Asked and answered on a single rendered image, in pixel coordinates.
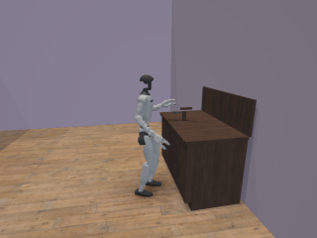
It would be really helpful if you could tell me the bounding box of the right robot upper arm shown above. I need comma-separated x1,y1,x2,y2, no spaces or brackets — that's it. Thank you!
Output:
135,95,148,120

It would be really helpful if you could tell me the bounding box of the left robot forearm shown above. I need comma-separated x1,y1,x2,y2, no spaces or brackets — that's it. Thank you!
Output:
152,104,162,111

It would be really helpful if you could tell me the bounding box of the right robot forearm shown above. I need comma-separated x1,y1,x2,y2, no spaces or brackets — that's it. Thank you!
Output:
135,115,156,137

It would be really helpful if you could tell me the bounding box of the robot right hand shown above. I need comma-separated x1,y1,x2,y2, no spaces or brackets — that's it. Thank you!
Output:
153,134,170,150

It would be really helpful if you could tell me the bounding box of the robot left hand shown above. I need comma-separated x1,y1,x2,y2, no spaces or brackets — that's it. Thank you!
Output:
161,98,176,108

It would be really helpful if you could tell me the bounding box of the humanoid robot torso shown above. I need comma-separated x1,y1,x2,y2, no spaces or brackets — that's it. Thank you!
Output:
138,93,154,137

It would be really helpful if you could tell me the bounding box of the robot right thigh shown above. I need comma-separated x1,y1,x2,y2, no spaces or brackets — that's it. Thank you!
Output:
138,133,154,169

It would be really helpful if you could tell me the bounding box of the counter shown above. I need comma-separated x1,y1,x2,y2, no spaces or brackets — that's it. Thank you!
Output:
159,86,257,211

